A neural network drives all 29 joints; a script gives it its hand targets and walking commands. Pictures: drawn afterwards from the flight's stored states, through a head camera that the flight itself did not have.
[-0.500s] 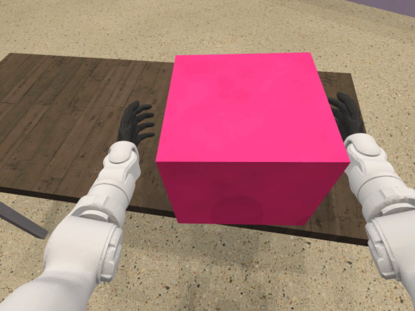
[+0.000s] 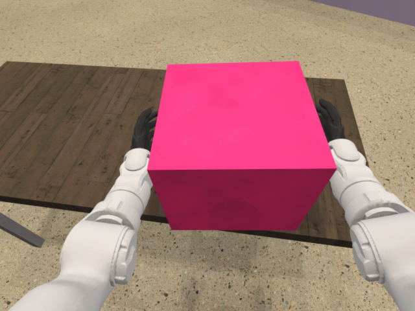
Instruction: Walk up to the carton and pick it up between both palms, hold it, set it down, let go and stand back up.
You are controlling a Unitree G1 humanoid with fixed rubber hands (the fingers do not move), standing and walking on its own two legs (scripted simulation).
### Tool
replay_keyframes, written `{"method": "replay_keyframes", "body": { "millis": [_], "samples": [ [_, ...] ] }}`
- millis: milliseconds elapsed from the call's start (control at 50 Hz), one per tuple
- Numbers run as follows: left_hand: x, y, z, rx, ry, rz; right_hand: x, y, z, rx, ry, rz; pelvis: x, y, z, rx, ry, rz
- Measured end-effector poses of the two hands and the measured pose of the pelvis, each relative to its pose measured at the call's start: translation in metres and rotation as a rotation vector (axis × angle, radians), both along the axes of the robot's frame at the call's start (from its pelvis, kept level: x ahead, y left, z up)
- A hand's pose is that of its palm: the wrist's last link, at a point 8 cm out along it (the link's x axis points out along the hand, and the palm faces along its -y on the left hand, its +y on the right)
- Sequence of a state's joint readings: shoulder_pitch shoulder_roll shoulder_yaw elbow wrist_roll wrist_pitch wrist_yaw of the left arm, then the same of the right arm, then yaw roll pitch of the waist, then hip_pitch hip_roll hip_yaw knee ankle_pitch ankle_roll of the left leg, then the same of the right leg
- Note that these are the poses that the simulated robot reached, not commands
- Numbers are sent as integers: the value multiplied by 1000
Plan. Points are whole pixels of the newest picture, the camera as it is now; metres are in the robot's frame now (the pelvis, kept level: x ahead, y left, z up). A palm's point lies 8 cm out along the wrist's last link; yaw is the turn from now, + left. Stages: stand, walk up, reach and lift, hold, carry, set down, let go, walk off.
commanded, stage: reach and lift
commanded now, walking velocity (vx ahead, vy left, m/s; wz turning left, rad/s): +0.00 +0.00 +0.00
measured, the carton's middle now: (232, 148) +0.47 +0.01 +0.03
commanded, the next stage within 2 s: none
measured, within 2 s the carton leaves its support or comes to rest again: leaves its support in 1.46 s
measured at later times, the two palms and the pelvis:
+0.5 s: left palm (142, 147) +0.43 +0.20 +0.07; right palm (331, 140) +0.46 -0.18 +0.08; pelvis +0.00 +0.00 +0.01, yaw +1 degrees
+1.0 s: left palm (140, 149) +0.42 +0.20 +0.07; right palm (330, 146) +0.45 -0.17 +0.08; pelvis +0.03 +0.01 +0.02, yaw +1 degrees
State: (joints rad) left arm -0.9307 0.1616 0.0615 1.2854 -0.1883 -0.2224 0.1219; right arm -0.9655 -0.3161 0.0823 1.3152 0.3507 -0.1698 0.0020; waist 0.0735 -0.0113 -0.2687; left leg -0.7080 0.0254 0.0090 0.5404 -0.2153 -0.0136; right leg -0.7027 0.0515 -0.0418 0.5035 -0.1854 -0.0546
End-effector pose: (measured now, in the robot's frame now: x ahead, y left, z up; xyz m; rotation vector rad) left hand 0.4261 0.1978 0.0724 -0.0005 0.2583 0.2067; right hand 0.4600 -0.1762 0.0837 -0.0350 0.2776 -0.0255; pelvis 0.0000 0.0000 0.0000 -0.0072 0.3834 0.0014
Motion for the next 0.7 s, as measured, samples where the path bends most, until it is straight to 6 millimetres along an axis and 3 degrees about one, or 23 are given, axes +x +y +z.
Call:
{"method": "replay_keyframes", "body": {
  "millis": [540,700],
  "samples": [
    [-1,0,2,14,-12,-11,-2,0,0,-7,-7,2,5,-1,9,4,-35,15],
    [-8,4,3,17,-36,-31,-13,2,1,-29,-62,6,14,3,18,11,-126,20]
  ]
}}
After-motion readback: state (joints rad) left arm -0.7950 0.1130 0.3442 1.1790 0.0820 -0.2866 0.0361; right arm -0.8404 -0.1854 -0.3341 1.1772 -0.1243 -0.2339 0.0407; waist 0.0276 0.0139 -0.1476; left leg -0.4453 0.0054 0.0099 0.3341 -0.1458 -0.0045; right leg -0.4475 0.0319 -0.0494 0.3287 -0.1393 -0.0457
